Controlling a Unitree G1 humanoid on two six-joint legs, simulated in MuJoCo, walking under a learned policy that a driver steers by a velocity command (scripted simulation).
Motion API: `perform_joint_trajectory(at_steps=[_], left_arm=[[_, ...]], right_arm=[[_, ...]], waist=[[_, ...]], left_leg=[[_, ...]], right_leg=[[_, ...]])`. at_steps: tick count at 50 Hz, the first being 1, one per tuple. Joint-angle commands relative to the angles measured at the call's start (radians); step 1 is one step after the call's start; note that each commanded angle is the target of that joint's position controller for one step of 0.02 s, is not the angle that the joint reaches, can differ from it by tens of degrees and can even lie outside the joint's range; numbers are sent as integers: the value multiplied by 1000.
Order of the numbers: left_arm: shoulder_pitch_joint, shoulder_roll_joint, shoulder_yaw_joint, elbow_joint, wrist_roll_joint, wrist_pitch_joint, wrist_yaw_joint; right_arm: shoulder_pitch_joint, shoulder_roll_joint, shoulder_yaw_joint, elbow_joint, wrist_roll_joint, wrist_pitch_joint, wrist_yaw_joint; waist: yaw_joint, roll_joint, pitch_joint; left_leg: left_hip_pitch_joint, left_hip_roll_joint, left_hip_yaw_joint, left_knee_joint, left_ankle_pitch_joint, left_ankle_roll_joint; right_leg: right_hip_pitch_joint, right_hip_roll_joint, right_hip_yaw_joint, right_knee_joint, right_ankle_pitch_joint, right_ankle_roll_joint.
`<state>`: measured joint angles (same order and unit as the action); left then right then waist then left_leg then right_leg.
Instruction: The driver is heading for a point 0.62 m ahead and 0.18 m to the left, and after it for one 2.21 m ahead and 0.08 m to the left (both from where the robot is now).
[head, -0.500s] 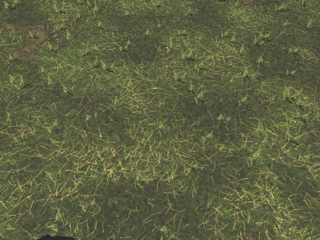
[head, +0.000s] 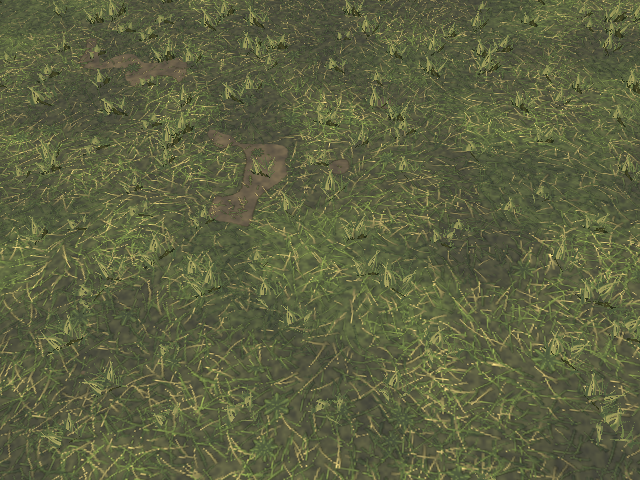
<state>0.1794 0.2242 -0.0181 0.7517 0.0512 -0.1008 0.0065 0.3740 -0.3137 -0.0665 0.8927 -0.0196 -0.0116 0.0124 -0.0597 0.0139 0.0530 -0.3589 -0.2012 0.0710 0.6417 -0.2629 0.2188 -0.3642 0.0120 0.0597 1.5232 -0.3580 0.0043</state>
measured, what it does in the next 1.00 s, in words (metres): walks ahead, turning left: right foot, then left foot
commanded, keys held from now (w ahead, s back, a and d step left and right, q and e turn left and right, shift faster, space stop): w+q+shift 0.58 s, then e+shift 0.42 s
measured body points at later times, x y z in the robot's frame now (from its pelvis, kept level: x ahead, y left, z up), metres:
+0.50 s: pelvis +0.45 -0.06 +0.03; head +0.47 -0.05 +0.48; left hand +0.33 +0.22 -0.09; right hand +0.75 -0.23 -0.05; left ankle +0.42 +0.04 -0.60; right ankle +0.46 -0.20 -0.71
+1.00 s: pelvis +0.76 +0.10 +0.03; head +0.80 +0.13 +0.48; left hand +0.72 +0.40 -0.09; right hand +1.00 -0.07 -0.08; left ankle +0.72 +0.17 -0.71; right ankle +0.93 +0.01 -0.63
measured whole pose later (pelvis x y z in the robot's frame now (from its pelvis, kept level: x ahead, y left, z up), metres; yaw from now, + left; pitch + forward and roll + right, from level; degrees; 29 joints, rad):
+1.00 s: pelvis +0.76 +0.10 +0.03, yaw +27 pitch +1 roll +1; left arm 0.23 0.29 0.07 0.77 -0.02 -0.02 0.04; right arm 0.15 -0.25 -0.03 0.80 -0.02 -0.06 -0.01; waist 0.00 -0.03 0.08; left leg -0.19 -0.03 0.19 0.36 -0.20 0.08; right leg -0.71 -0.11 0.01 1.01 -0.16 0.08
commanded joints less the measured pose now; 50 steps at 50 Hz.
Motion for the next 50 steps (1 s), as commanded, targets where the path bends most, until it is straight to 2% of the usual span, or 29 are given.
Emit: perform_joint_trajectory(at_steps=[1, 3, 6, 8, 10, 12, 13, 14, 15, 16, 17, 18, 19, 22, 27, 29, 31, 33, 34, 35, 36, 37, 38, 39, 40, 42, 44, 46, 50], left_arm=[[2, 136, 10, -129, 37, 8, -10], [-80, 130, -1, -166, 30, 37, -17], [-223, 97, -18, -221, -14, 36, -27], [-257, 97, -16, -235, -31, 33, -24], [-259, 126, -5, -241, -31, 25, -19], [-147, 186, 23, -209, -29, 15, -5], [12, 229, 45, -170, -30, 8, 6], [239, 282, 73, -120, -18, 2, 23], [430, 361, 100, -90, 20, -1, 40], [287, 419, 116, -103, 24, 10, 29], [147, 290, 103, -136, 18, 19, 22], [106, 212, 86, -134, 8, 24, 17], [114, 179, 79, -108, 10, 26, 13], [233, 108, 60, 4, -12, 3, 2], [182, 142, 65, 37, -20, -35, -9], [224, 159, 69, 64, -20, -37, -5], [287, 169, 63, 92, -19, -32, 0], [310, 247, 73, 114, -30, -20, 13], [302, 275, 74, 119, -40, -10, 18], [270, 275, 69, 118, -58, -2, 20], [264, 290, 75, 81, -75, -10, 22], [390, 182, 47, 83, -50, -26, 6], [416, 236, 66, 101, -107, -33, -3], [330, 239, 76, 75, -130, -23, 4], [263, 204, 77, 59, -123, -7, 16], [295, 147, 82, 96, -101, 47, 34], [320, 97, 87, 86, -94, 81, 39], [265, 90, 95, 38, -83, 87, 44], [172, 78, 92, -13, -65, 79, 14]], right_arm=[[14, -129, -25, -65, 1, -43, -22], [-10, -139, -25, -75, 8, -72, -14], [8, -151, -42, -79, 19, -82, -3], [41, -164, -53, -78, 26, -81, 10], [57, -175, -62, -81, 21, -75, 9], [39, -204, -71, -92, 11, -72, 2], [2, -234, -76, -99, 7, -73, 5], [-60, -212, -69, -119, 5, -84, 7], [-86, -50, -26, -169, 14, -96, 1], [25, 4, 5, -236, 53, -93, 6], [-40, -76, 2, -193, 22, -66, -5], [-105, -100, -3, -196, 1, -55, 5], [-148, -97, -5, -200, -7, -44, 20], [-234, -22, 19, -264, -19, -10, 57], [-371, -27, 43, -365, -12, 8, 78], [-452, -26, 52, -382, -15, 7, 92], [-487, 18, 73, -376, -25, -15, 98], [-335, -2, 68, -302, -42, -32, 81], [-175, -40, 51, -241, -47, -39, 66], [-16, -69, 37, -180, -54, -48, 47], [-25, -195, -12, -222, 41, -39, 14], [-43, -247, 7, -255, -6, -43, -12], [-4, -200, -4, -243, -33, -37, -5], [-56, -175, -6, -226, -19, -44, 5], [-146, -119, 5, -209, 15, -62, 10], [-269, -29, 26, -213, 20, -84, 15], [-328, -14, 23, -210, 2, -89, 15], [-353, -25, 18, -197, -11, -87, -4], [-361, -42, 11, -183, 1, -54, -54]], waist=[[110, -151, 53], [108, -120, 98], [30, -30, 79], [-20, 8, 29], [-36, 41, -5], [18, 49, -90], [118, 25, -187], [242, 8, -293], [283, -213, -417], [123, -514, -468], [120, -274, -287], [124, -135, -181], [118, -59, -124], [98, -108, -48], [37, -96, 36], [58, -50, 85], [72, -26, 114], [-1, -95, 20], [-77, -116, -70], [-162, -129, -125], [-154, -26, -255], [-57, 206, -523], [-101, 111, -695], [-63, -3, -524], [-1, -78, -318], [91, -63, -157], [132, 12, -107], [140, 51, -80], [105, 65, -110]], left_leg=[[112, 324, -649, -473, -182, 164], [-98, 242, -526, -520, -78, 148], [-115, 170, -423, -508, 100, 85], [-8, 177, -430, -469, 247, 45], [121, 200, -455, -392, 351, 12], [217, 207, -474, -220, 560, -30], [210, 182, -444, -22, 643, -54], [67, 146, -410, 251, 561, -75], [-163, 69, -317, 605, -20, -75], [-394, 52, -231, 783, -238, -92], [-476, 156, -199, 833, -115, -86], [-467, 197, -165, 780, -38, -97], [-439, 230, -157, 739, -13, -107], [-465, 291, -150, 713, 5, -115], [-450, 295, -85, 509, 201, -120], [-405, 274, 6, 337, 251, -99], [-223, 192, 77, 130, 267, -75], [33, 85, 83, 42, 227, -62], [216, 70, 35, -11, 235, -42], [399, 117, -31, -152, 382, -17], [704, 356, -277, -81, 752, 15], [942, 635, -537, 88, 1553, 98], [944, 708, -601, -17, 1400, 239], [762, 645, -502, -111, 1129, 219], [548, 576, -399, -195, 897, 154], [230, 508, -246, -317, 749, 94], [56, 475, -113, -377, 743, 56], [18, 453, -15, -404, 742, 37], [118, 404, 123, -363, 636, -3]], right_leg=[[-369, -98, 52, -161, -13, 28], [-234, -131, -3, -398, 68, 65], [-94, -120, -42, -753, 331, 73], [-44, -77, -62, -878, 449, 59], [-20, -50, -48, -972, 434, 44], [113, -3, -36, -1016, 312, 27], [283, 7, -48, -1018, 228, 14], [538, -71, 4, -961, 119, -6], [767, -346, 329, -1036, -320, -33], [782, -514, 907, -1305, -503, -121], [634, -462, 794, -1305, -616, -135], [512, -408, 571, -1277, -431, -122], [425, -361, 411, -1273, -214, -106], [346, -291, 137, -1288, 115, -63], [243, -254, -156, -1392, 433, -45], [264, -223, -249, -1426, 540, -28], [240, -210, -287, -1401, 941, -24], [271, -233, -272, -1219, 1310, -38], [266, -244, -254, -1025, 1344, -49], [213, -224, -267, -791, 1247, -55], [-14, -118, -203, -433, 443, -16], [-174, -6, 6, -57, -325, -7], [-226, 18, 207, 37, -317, 8], [-272, -38, 147, -21, -249, 27], [-313, -95, 73, -134, -170, 45], [-187, -141, 36, -198, -87, 74], [-112, -141, 6, -237, -25, 90], [-155, -143, -12, -322, 77, 97], [-140, -125, -77, -632, 363, 66]])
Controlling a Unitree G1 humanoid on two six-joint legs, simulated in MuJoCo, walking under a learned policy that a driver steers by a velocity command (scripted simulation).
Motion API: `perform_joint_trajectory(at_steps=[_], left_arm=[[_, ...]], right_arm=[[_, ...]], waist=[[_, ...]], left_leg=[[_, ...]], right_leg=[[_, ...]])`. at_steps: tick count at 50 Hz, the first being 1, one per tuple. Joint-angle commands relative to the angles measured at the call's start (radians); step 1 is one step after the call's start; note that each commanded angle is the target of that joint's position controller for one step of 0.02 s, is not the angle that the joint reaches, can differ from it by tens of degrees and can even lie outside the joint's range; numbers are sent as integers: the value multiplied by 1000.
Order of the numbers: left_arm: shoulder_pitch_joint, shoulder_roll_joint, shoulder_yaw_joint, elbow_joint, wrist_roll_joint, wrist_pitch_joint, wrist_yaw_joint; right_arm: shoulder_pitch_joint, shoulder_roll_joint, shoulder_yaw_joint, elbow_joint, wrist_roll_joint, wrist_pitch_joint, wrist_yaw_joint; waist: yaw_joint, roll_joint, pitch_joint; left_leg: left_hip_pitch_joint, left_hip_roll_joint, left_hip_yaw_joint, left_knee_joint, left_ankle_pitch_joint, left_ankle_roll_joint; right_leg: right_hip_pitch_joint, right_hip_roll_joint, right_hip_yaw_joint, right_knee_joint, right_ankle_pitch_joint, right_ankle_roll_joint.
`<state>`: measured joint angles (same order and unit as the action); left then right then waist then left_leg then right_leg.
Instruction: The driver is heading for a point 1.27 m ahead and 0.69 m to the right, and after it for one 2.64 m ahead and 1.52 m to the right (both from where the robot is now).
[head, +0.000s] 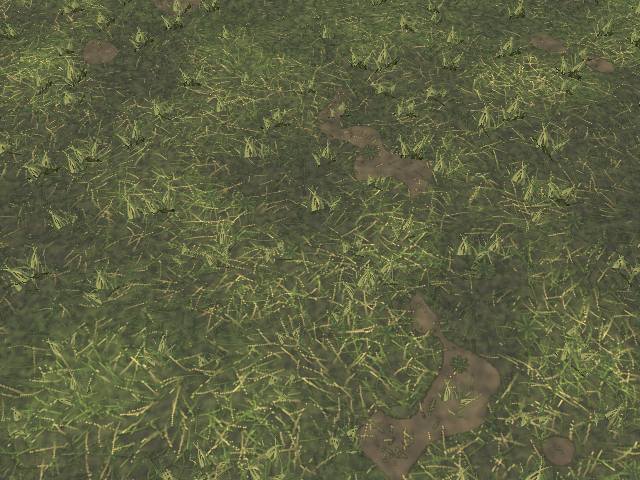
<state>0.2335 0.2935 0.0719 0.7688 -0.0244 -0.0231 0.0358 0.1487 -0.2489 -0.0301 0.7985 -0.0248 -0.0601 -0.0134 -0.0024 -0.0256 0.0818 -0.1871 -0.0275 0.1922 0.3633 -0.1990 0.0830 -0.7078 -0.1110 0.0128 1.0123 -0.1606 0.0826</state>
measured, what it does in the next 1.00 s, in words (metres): walks ahead, turning right: right foot, then left foot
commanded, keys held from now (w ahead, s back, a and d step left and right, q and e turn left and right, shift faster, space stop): e+shift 0.76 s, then shift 0.24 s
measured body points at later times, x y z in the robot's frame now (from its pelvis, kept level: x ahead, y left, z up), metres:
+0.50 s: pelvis +0.13 -0.04 -0.01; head +0.17 -0.08 +0.44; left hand +0.40 +0.17 -0.08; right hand +0.19 -0.37 -0.11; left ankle +0.26 +0.10 -0.70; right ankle +0.17 -0.13 -0.74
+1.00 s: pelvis +0.17 +0.00 +0.00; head +0.21 -0.03 +0.45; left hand +0.49 +0.03 -0.09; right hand +0.04 -0.28 -0.11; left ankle +0.28 +0.07 -0.74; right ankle +0.06 -0.09 -0.70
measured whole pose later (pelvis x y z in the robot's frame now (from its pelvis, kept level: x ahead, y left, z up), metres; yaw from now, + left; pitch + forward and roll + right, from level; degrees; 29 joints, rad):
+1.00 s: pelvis +0.17 +0.00 +0.00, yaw -50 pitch +1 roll +0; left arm 0.16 0.31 0.06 0.56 -0.01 0.06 0.01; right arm 0.15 -0.27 -0.06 0.73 0.00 0.03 -0.02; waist -0.04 -0.02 0.06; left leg -0.26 0.05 0.07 0.45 -0.20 0.00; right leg -0.42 -0.03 0.04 0.85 -0.43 0.08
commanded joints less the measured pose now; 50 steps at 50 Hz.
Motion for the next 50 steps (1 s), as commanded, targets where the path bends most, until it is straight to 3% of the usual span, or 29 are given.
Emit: perform_joint_trajectory(at_steps=[1, 5, 7, 8, 9, 10, 11, 12, 13, 14, 15, 17, 21, 25, 28, 31, 32, 33, 34, 35, 36, 37, 38, 39, 43, 46, 50], left_arm=[[88, 10, 2, -46, 13, 3, -28], [32, 68, 22, -117, 11, 25, -73], [94, 99, 41, -124, 11, 27, -78], [187, 129, 59, -102, 15, 21, -69], [235, 235, 93, -106, 19, 15, -48], [187, 310, 98, -140, 42, 12, -39], [155, 271, 86, -188, 58, -2, -55], [90, 247, 81, -210, 43, -11, -60], [36, 205, 72, -214, 10, -5, -52], [-10, 176, 63, -228, -5, 5, -38], [-36, 158, 59, -244, -2, 15, -22], [-42, 161, 63, -264, 14, 31, -2], [-22, 185, 76, -278, 11, 51, 21], [-47, 184, 76, -299, 14, 70, 18], [-63, 186, 77, -312, 14, 77, 9], [-106, 188, 75, -330, 3, 83, 2], [-110, 174, 69, -333, -4, 84, -1], [-32, 117, 52, -321, -1, 86, -6], [-42, 132, 56, -351, -10, 77, -12], [-35, 222, 79, -337, 8, 63, -20], [-20, 245, 88, -306, 4, 65, -25], [-5, 225, 84, -279, 4, 74, -23], [7, 197, 75, -274, 7, 81, -25], [-6, 167, 61, -279, 4, 81, -29], [-101, 112, 28, -317, 2, 70, -20], [-102, 88, 11, -310, 15, 64, -20], [-71, 95, 10, -280, 11, 67, -25]], right_arm=[[-125, -118, -29, -82, 13, 4, -34], [-114, -162, -51, -69, 47, 38, -33], [-132, -166, -60, -72, 67, 47, -34], [-121, -153, -60, -70, 70, 51, -32], [-90, -146, -59, -84, 47, 49, -24], [-23, -73, -41, -117, -6, 49, -9], [-38, -126, -43, -115, 7, 43, 5], [-96, -150, -52, -126, 37, 39, 8], [-129, -140, -53, -121, 30, 41, -1], [-148, -143, -56, -122, 19, 47, -11], [-154, -144, -59, -125, 16, 53, -15], [-144, -114, -55, -111, 22, 55, -14], [-145, -92, -51, -96, 31, 55, -19], [-149, -111, -61, -92, 35, 48, -15], [-141, -129, -69, -93, 37, 30, -5], [-65, -157, -86, -75, 39, 14, 7], [-27, -176, -96, -64, 36, 14, 6], [-28, -231, -107, -75, 22, 24, 1], [-50, -267, -109, -84, -11, 35, -2], [-100, -211, -99, -120, -19, 29, -8], [-147, -162, -86, -143, -6, 33, -20], [-161, -141, -78, -155, 7, 41, -31], [-153, -143, -74, -159, 16, 47, -42], [-125, -146, -69, -155, 15, 52, -48], [-10, -185, -75, -133, 5, 69, -39], [-23, -217, -84, -135, 15, 73, -21], [-15, -226, -84, -119, 37, 76, -6]], waist=[[34, 101, -143], [25, 114, -122], [67, 109, -133], [110, 55, -166], [121, -141, -159], [6, -349, -255], [52, -206, -436], [44, -95, -366], [19, 12, -267], [0, 16, -206], [-16, -12, -198], [-17, -38, -211], [4, -67, -240], [24, -129, -208], [36, -156, -200], [3, -160, -198], [-11, -122, -201], [31, 50, -242], [56, 330, -188], [58, 280, -152], [62, 205, -136], [57, 147, -122], [45, 127, -112], [28, 111, -102], [-44, 155, -131], [-42, 185, -170], [-34, 225, -181]], left_leg=[[-14, 248, 6, -71, 558, 130], [100, 326, 1, 36, 541, 93], [106, 321, 23, 189, 646, 43], [64, 276, 45, 363, 628, -1], [-118, 172, 48, 631, 270, -83], [-444, -45, -44, 961, -492, -159], [-487, -56, -298, 1056, -481, -138], [-521, -28, -326, 1037, -396, -109], [-533, 3, -325, 961, -317, -101], [-519, 23, -329, 878, -259, -101], [-460, 27, -333, 802, -222, -102], [-408, -9, -320, 676, -170, -121], [-379, -41, -343, 510, -129, -156], [-326, -52, -353, 406, -91, -159], [-272, -55, -362, 306, -105, -142], [-123, -43, -348, 101, -39, -114], [-20, 8, -353, -7, 49, -95], [117, 209, -510, -41, 55, -16], [64, 357, -734, -110, 124, 124], [25, 403, -744, -106, 133, 167], [11, 347, -616, -79, 111, 135], [13, 283, -517, -59, 84, 97], [26, 265, -467, -55, 100, 91], [21, 254, -429, -57, 154, 102], [142, 266, -374, -50, 293, 154], [132, 280, -323, -29, 359, 159], [93, 299, -305, 4, 377, 150]], right_leg=[[204, 2, -41, -178, 192, -22], [196, 21, -83, -288, 61, -85], [285, 77, -126, -369, 7, -138], [419, 124, -128, -462, 87, -183], [568, 31, 88, -533, 649, -253], [794, -153, 489, -510, 911, -447], [839, -215, 667, -625, 576, -499], [780, -197, 613, -668, 353, -455], [678, -146, 540, -688, 185, -390], [579, -118, 492, -699, 112, -356], [517, -71, 450, -705, 79, -327], [502, -16, 405, -692, 116, -292], [522, 4, 439, -668, 84, -277], [480, 33, 496, -671, -55, -258], [490, 42, 557, -646, -38, -254], [456, 77, 599, -598, -26, -226], [400, 121, 571, -544, -115, -195], [290, 212, 447, -356, -397, -150], [123, 324, 223, -103, -472, -98], [74, 226, 210, 74, -408, -58], [75, 194, 183, 140, -335, -44], [70, 179, 161, 197, -275, -29], [40, 166, 138, 265, -234, -18], [35, 151, 103, 282, -223, -9], [28, 111, 49, 124, -250, 20], [158, 94, 21, -52, -289, 15], [329, 115, -27, -301, -251, -17]])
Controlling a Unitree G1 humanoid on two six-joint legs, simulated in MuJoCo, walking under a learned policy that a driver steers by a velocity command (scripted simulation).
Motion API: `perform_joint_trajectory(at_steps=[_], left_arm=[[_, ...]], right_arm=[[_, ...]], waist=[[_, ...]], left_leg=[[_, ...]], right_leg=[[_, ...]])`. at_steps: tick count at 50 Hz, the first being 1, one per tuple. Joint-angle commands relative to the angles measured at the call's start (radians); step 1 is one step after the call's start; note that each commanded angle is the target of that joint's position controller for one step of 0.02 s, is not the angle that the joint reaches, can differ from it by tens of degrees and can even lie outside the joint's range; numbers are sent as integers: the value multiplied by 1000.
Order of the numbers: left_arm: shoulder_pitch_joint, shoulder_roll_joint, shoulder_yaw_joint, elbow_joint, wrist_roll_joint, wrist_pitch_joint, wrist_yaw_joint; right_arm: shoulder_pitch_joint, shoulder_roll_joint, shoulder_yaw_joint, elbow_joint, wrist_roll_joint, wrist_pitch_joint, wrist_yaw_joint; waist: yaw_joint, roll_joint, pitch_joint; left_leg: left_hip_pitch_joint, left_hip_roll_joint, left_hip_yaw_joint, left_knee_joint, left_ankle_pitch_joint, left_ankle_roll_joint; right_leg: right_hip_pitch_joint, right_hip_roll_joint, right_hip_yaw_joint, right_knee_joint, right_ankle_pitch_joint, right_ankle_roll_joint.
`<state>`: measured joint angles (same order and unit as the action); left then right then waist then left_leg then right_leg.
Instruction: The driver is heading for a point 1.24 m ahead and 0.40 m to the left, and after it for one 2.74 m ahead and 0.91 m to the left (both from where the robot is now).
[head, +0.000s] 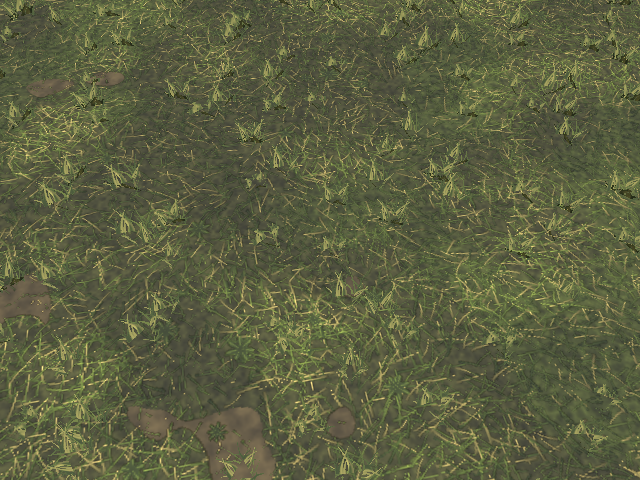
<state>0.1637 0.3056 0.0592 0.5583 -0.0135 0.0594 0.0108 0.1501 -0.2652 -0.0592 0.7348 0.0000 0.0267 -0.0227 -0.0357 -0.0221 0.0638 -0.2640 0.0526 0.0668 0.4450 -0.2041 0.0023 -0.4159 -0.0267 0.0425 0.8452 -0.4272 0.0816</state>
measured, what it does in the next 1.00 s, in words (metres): walks ahead, turning left: right foot, then left foot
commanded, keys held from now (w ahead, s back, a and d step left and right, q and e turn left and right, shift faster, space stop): shift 0.12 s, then w+q+shift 0.72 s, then w+shift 0.12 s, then w+e+shift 0.04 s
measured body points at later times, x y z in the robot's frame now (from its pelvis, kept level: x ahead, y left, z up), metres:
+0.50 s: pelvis +0.10 +0.01 +0.00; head +0.10 +0.01 +0.45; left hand +0.09 +0.29 -0.12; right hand +0.27 -0.25 -0.10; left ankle +0.19 +0.16 -0.67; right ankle -0.01 -0.14 -0.74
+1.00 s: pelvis +0.43 +0.24 -0.01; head +0.45 +0.27 +0.44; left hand +0.50 +0.55 -0.09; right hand +0.56 -0.02 -0.12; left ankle +0.27 +0.19 -0.74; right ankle +0.71 +0.22 -0.68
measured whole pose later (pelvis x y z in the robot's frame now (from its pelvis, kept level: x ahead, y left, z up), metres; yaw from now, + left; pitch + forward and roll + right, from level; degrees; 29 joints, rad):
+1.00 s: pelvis +0.43 +0.24 -0.01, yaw +35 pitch +3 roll -1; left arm 0.04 0.28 0.00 0.65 0.05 -0.05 -0.05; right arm 0.49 -0.28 -0.05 0.82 0.01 -0.08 0.01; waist -0.08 -0.03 0.03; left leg 0.12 -0.15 -0.17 0.19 -0.33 0.16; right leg -0.77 -0.11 -0.02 0.71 0.06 0.02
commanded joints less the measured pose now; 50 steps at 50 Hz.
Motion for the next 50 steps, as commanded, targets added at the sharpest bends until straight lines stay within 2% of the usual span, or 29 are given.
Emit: perform_joint_trajectory(at_steps=[1, 3, 4, 5, 6, 7, 8, 9, 10, 11, 13, 17, 18, 21, 28, 29, 30, 31, 32, 33, 34, 35, 36, 37, 38, 40, 43, 45, 50], left_arm=[[24, 77, 24, -54, 1, -14, -3], [72, 83, 26, -23, 5, -15, -6], [80, 135, 35, -33, 8, -13, 1], [26, 201, 41, -51, 35, -13, 3], [40, 135, 29, -50, 54, -31, -2], [75, 106, 23, -10, 47, -45, -3], [120, 152, 42, 17, 23, -55, -3], [126, 165, 45, 36, 9, -68, 1], [120, 155, 39, 46, 11, -84, 7], [123, 133, 34, 52, 19, -100, 11], [133, 101, 32, 62, 23, -133, 15], [133, 94, 39, 84, 23, -164, 14], [183, 111, 35, 112, 66, -147, 2], [167, 123, 42, 126, 65, -150, 0], [206, 151, 56, 202, 73, -148, 5], [201, 159, 57, 209, 73, -142, 3], [199, 178, 59, 216, 69, -136, 2], [197, 205, 63, 222, 65, -125, -2], [160, 226, 63, 209, 48, -113, -8], [161, 167, 39, 188, 60, -118, -14], [129, 21, 5, 79, 53, -143, -33], [10, 90, 2, 45, 71, -160, -35], [-56, 106, 3, 35, 64, -171, -34], [-8, 91, -6, 62, 60, -178, -28], [4, 78, -11, 72, 76, -167, -26], [54, 78, -17, 86, 88, -130, -33], [-42, 66, -27, 57, 88, -98, -43], [-152, 51, -38, 24, 75, -103, -50], [-268, 19, -57, 10, 47, -126, -63]], right_arm=[[-19, -206, -51, -49, 22, -10, 4], [27, -165, -36, -18, 37, -15, 4], [66, -106, -16, -19, 2, -25, 13], [40, -63, 2, -56, -27, -38, 18], [-44, -133, -17, -64, -20, -36, 7], [-13, -150, -22, -47, 1, -34, 15], [-3, -167, -34, -33, 19, -32, 22], [-20, -185, -43, -35, 27, -30, 23], [-34, -180, -45, -39, 39, -32, 25], [-35, -167, -45, -38, 49, -41, 29], [-13, -143, -45, -29, 45, -62, 32], [10, -114, -42, -37, 36, -67, 36], [-14, -115, -43, -32, -79, -29, 82], [-37, -107, -41, -63, -41, -2, 128], [-169, -101, -15, -137, -33, 0, 138], [-160, -101, -12, -140, -29, 1, 131], [-115, -112, -16, -132, -24, 0, 118], [17, -133, -28, -100, -15, -6, 100], [243, -162, -49, -37, -10, -22, 85], [433, -259, -84, 31, -22, -27, 68], [338, -405, -110, 11, -8, -18, 58], [322, -381, -107, -33, -6, -22, 61], [335, -346, -97, -3, -17, -26, 51], [325, -302, -86, 8, -22, -36, 40], [262, -266, -74, 1, -17, -46, 35], [204, -213, -51, -23, -5, -66, 33], [246, -192, -41, -19, 2, -91, 36], [295, -182, -36, -1, 0, -103, 35], [353, -173, -23, 62, 18, -129, 26]], waist=[[17, 216, -163], [41, 173, -158], [16, 2, -202], [-4, -251, -175], [76, -178, -180], [75, -162, -190], [98, -171, -158], [107, -199, -91], [100, -193, -31], [95, -169, -3], [86, -132, -14], [70, -104, -23], [75, -21, -13], [56, -100, 48], [80, -86, 116], [69, -85, 105], [43, -87, 58], [-24, -83, -32], [-145, -41, -157], [-204, 99, -252], [-78, 462, -288], [-115, 230, -278], [-111, 120, -192], [-53, 37, -106], [-9, -7, -82], [45, 51, -63], [35, 22, 18], [0, 34, 63], [-54, 68, 39]], left_leg=[[159, 215, -173, -50, 379, 216], [60, 175, -129, 22, 294, 131], [-75, 104, -56, 164, 55, 35], [-246, 3, 13, 254, -317, -46], [-223, 20, -69, 388, -396, -70], [-272, 17, -62, 467, -368, -67], [-363, 14, -47, 551, -319, -55], [-468, 30, -70, 598, -256, -42], [-527, 38, -109, 620, -185, -27], [-566, 27, -137, 631, -122, -16], [-625, 22, -176, 640, -16, -7], [-657, 46, -174, 645, 87, -36], [-595, 12, -109, 667, 56, -44], [-613, 52, -106, 634, 116, -36], [-550, 81, 31, 395, -16, 103], [-486, 53, 71, 359, -76, 134], [-375, -7, 123, 346, -147, 166], [-199, -93, 166, 359, -209, 193], [98, -169, 167, 289, -162, 217], [410, -107, -36, 198, -299, 227], [581, 131, -707, -135, -695, 332], [587, 194, -889, -245, -609, 334], [540, 199, -802, -212, -437, 318], [388, 174, -691, -183, -267, 294], [257, 105, -565, -171, -219, 261], [121, 44, -484, -206, -167, 275], [45, 2, -424, -284, -80, 291], [65, -11, -391, -322, 96, 277], [203, 8, -280, -374, 566, 193]], right_leg=[[93, 38, -65, -248, 81, -36], [287, 45, -56, -515, 299, -97], [446, -109, 143, -509, 516, -140], [403, -307, 341, -481, 687, -290], [321, -321, 343, -500, 636, -370], [364, -282, 305, -558, 316, -352], [398, -255, 314, -609, -77, -320], [404, -263, 348, -659, -260, -299], [386, -265, 350, -697, -302, -284], [392, -264, 328, -720, -285, -271], [456, -268, 251, -733, -182, -246], [465, -287, 108, -759, -54, -232], [386, -272, 46, -785, -71, -221], [343, -285, -49, -806, -76, -197], [494, -315, -247, -799, 60, -171], [504, -305, -288, -747, 234, -165], [514, -295, -324, -637, 576, -162], [502, -290, -351, -417, 949, -166], [391, -266, -371, -94, 1137, -155], [117, -213, -350, 270, 808, -115], [-332, 20, -205, 590, -55, -44], [-454, 13, -2, 673, -1, -54], [-501, -29, 7, 671, 63, -73], [-439, -81, 7, 575, 131, -80], [-348, -115, 17, 493, 146, -81], [-258, -128, 16, 426, 159, -60], [-304, -121, -38, 268, 204, -26], [-338, -97, -75, 104, 326, -22], [-169, -17, -152, -265, 625, -104]])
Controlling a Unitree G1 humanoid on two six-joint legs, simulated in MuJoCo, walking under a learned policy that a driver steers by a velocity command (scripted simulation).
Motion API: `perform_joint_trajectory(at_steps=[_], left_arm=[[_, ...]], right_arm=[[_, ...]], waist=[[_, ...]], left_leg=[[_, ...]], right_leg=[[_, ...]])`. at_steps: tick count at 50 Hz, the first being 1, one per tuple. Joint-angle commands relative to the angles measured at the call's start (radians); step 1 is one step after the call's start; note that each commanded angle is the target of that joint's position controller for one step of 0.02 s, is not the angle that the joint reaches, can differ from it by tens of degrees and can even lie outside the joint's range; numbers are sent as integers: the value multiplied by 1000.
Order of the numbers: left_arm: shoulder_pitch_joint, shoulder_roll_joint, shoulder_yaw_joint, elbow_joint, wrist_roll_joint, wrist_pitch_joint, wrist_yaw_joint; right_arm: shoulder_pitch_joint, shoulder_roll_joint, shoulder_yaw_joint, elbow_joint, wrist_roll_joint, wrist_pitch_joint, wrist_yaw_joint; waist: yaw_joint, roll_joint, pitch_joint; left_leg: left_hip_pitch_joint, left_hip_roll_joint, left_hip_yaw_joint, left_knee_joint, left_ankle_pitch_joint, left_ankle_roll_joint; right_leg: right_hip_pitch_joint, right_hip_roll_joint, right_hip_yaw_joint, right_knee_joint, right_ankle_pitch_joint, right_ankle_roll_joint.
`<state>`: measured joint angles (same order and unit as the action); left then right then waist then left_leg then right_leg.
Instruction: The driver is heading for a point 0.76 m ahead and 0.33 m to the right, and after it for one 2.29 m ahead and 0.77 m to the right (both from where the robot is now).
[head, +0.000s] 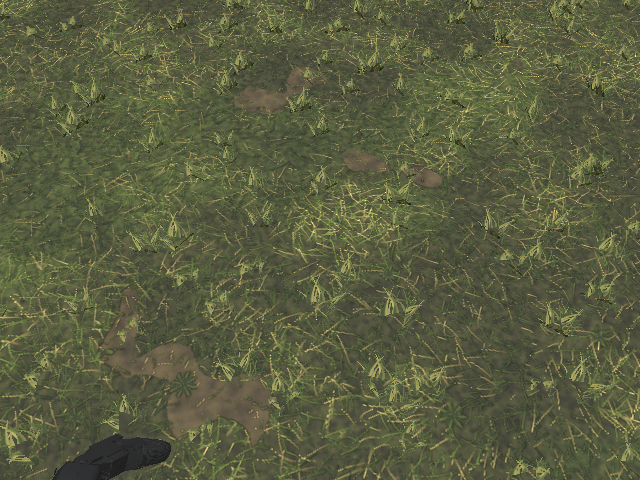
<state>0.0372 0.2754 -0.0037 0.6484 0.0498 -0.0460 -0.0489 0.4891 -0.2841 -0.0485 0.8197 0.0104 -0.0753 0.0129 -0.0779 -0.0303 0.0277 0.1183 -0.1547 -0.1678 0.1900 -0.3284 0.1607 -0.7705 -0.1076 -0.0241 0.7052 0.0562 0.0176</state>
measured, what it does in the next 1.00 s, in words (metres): walks ahead, turning right: right foot, then left foot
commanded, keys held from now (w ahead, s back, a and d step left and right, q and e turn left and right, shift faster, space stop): w+e+shift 1.00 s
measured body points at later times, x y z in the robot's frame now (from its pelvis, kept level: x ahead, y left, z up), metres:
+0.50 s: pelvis +0.50 -0.03 +0.00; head +0.54 -0.03 +0.45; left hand +0.47 +0.26 -0.12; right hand +0.75 -0.26 -0.03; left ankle +0.73 +0.09 -0.70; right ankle +0.32 -0.08 -0.73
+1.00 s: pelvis +0.94 -0.18 -0.04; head +0.96 -0.20 +0.41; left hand +1.29 -0.18 -0.09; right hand +0.70 -0.34 -0.17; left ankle +0.78 +0.08 -0.66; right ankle +1.02 -0.28 -0.74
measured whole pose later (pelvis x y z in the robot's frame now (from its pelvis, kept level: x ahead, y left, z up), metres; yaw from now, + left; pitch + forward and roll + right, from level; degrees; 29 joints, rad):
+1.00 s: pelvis +0.94 -0.18 -0.04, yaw -44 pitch +1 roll +2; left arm -0.02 0.32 0.02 0.63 0.02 -0.03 -0.07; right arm 0.53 -0.27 -0.03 0.90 -0.04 -0.06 -0.01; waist -0.05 -0.05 0.04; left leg 0.14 0.07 0.27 0.81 -0.37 -0.05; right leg -0.56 0.08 -0.14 0.71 -0.19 -0.21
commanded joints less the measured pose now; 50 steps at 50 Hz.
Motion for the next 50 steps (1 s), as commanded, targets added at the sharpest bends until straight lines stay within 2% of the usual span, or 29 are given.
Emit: perform_joint_trajectory(at_steps=[1, 4, 6, 7, 8, 9, 11, 12, 13, 16, 19, 21, 24, 26, 27, 28, 29, 30, 31, 32, 34, 36, 41, 43, 45, 47, 48, 49, 50], left_arm=[[-138, 60, 8, -76, -21, -22, 0], [75, 147, 42, -7, -35, -18, 19], [510, 208, 78, 131, -50, -5, 47], [664, 264, 100, 163, -44, 5, 63], [545, 319, 116, 169, -24, 8, 49], [391, 212, 108, 126, -28, 7, 29], [364, 118, 89, 153, -33, -4, 25], [377, 102, 79, 179, -33, -11, 32], [373, 109, 74, 199, -33, -18, 40], [383, 156, 86, 200, -41, -44, 38], [384, 167, 101, 186, -48, -50, 35], [419, 186, 112, 194, -63, -53, 26], [462, 203, 122, 209, -63, -42, 35], [450, 248, 131, 209, -52, -40, 39], [399, 257, 135, 195, -50, -47, 34], [360, 158, 110, 160, -47, -61, 36], [452, 33, 72, 93, -97, -57, 40], [393, 105, 72, 112, -68, -34, 50], [287, 137, 81, 115, -47, -22, 44], [239, 127, 83, 108, -39, -14, 30], [192, 80, 76, 78, -15, 14, 2], [142, 33, 60, 30, -16, 39, -14], [-18, 43, 28, -84, -20, 45, -50], [-97, 51, 21, -94, -17, 43, -60], [-66, 75, 24, -74, -20, 37, -57], [124, 130, 47, -20, -20, 31, -41], [331, 174, 71, 41, -20, 29, -24], [477, 220, 104, 106, -26, 29, 2], [401, 309, 132, 103, -48, 44, 30]], right_arm=[[4, -167, -34, -13, 5, -33, -11], [-36, -240, -49, 3, -40, -30, -27], [-142, -245, -56, -4, -80, 2, -41], [-191, -165, -33, -29, -87, -2, -41], [-13, -37, -2, -74, -25, -26, -3], [-72, -104, 14, -68, -52, -41, -10], [-249, -132, 22, -110, -65, -56, -2], [-317, -119, 27, -142, -80, -47, 0], [-303, -94, 40, -161, -93, -30, 5], [-381, -75, 66, -216, -98, -2, 10], [-572, -45, 91, -288, -61, -9, 28], [-599, -37, 91, -294, -45, -10, 28], [-594, -75, 74, -296, -47, -17, 12], [-417, -139, 40, -247, -46, -27, -10], [-236, -182, 16, -206, -49, -34, -26], [5, -269, -21, -174, -73, -34, -50], [-31, -333, -37, -170, -92, -24, -46], [-116, -259, -43, -175, -79, -10, -42], [-176, -153, -19, -181, -71, -10, -38], [-187, -109, -8, -157, -73, -11, -32], [-140, -78, 1, -96, -64, -23, -32], [-108, -44, 8, -50, -35, -38, -18], [-180, -90, -1, -30, -35, -64, -13], [-134, -113, -6, -3, -34, -64, -17], [-75, -174, -18, 2, -36, -52, -28], [-83, -244, -36, -10, -39, -21, -44], [-133, -260, -40, -31, -43, -6, -46], [-146, -239, -39, -40, -54, 4, -36], [-151, -113, -10, -79, -67, 0, -17]], waist=[[-4, 80, 64], [123, 156, -81], [347, 131, -221], [388, -12, -265], [156, -447, -301], [162, -155, -236], [133, 110, -85], [111, 136, -22], [62, 88, 15], [44, 49, 83], [106, 19, 122], [146, 5, 77], [163, -8, 17], [72, -5, -124], [-32, -5, -214], [-122, 97, -363], [-18, 423, -509], [-13, 289, -376], [-27, 151, -219], [-12, 77, -122], [25, 124, -42], [56, 135, -16], [117, 109, 80], [96, 57, 125], [119, 85, 66], [236, 136, -62], [332, 147, -147], [365, 77, -204], [256, -171, -132]], left_leg=[[-133, 226, -17, -121, 777, 13], [52, 283, 54, 109, 1344, -44], [-28, 272, 140, 638, 1425, -54], [-271, 181, 166, 1114, 909, -61], [-765, -44, 113, 1430, -92, -146], [-861, 44, 31, 1419, -10, -102], [-806, 143, 22, 1258, 77, -95], [-769, 170, 29, 1184, 63, -111], [-746, 185, 36, 1127, 47, -129], [-750, 238, 89, 908, 28, -178], [-587, 227, 158, 551, 290, -211], [-479, 195, 181, 452, 458, -203], [-455, 159, 172, 330, 401, -186], [-236, 114, 176, 297, 242, -161], [-6, 182, 122, 319, 186, -140], [227, 415, -94, 321, -172, -107], [402, 689, -644, 129, -381, 1], [280, 639, -658, 79, -508, 16], [145, 572, -450, 91, -372, -10], [23, 528, -294, 81, -148, -27], [-96, 468, -93, 61, 80, -61], [-118, 456, 29, 39, 231, -88], [-261, 396, 332, -65, 494, -120], [-247, 351, 428, -80, 689, -141], [-144, 357, 456, 43, 1163, -155], [-120, 399, 440, 346, 1421, -163], [-205, 422, 414, 603, 1410, -150], [-395, 366, 404, 941, 945, -151], [-695, 173, 397, 1352, -103, -177]], right_leg=[[231, 81, -94, -165, 156, -66], [428, 190, -111, -145, -39, -125], [768, 201, -110, -163, -165, -162], [965, 67, 103, -81, -434, -211], [1177, -173, 877, -345, -591, -421], [1096, -171, 984, -454, -670, -435], [814, -112, 738, -477, -562, -376], [687, -53, 633, -488, -469, -340], [600, -18, 578, -499, -421, -334], [438, 31, 490, -564, -352, -356], [308, 93, 403, -631, -229, -295], [358, 84, 400, -617, -46, -255], [579, 69, 406, -469, 201, -210], [641, 86, 383, -185, 445, -166], [523, 124, 371, 45, 355, -146], [377, 170, 292, 364, -1, -149], [102, 247, 174, 654, -551, -117], [-31, 140, 133, 716, -453, -131], [-52, 97, 112, 674, -373, -130], [-27, 67, 104, 629, -340, -123], [-3, 28, 100, 593, -341, -113], [-48, 3, 83, 585, -326, -112], [33, 3, -12, 299, -77, -120], [132, 62, -124, 133, -29, -152], [262, 153, -193, 72, -57, -187], [499, 215, -183, 63, -148, -222], [726, 225, -128, 44, -188, -259], [979, 211, -34, -25, -238, -290], [1043, 46, 244, -53, -184, -336]])
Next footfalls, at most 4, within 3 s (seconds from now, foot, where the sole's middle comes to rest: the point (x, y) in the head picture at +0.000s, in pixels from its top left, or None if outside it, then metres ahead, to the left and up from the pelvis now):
0.12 right None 0.36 -0.08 -0.77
0.56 left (261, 334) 0.79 0.07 -0.77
0.98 right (406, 240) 1.05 -0.31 -0.77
1.44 left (452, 130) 1.47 -0.52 -0.77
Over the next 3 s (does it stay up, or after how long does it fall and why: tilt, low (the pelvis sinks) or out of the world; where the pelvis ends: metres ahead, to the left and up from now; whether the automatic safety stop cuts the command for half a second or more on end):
stays up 2.65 -0.75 0.01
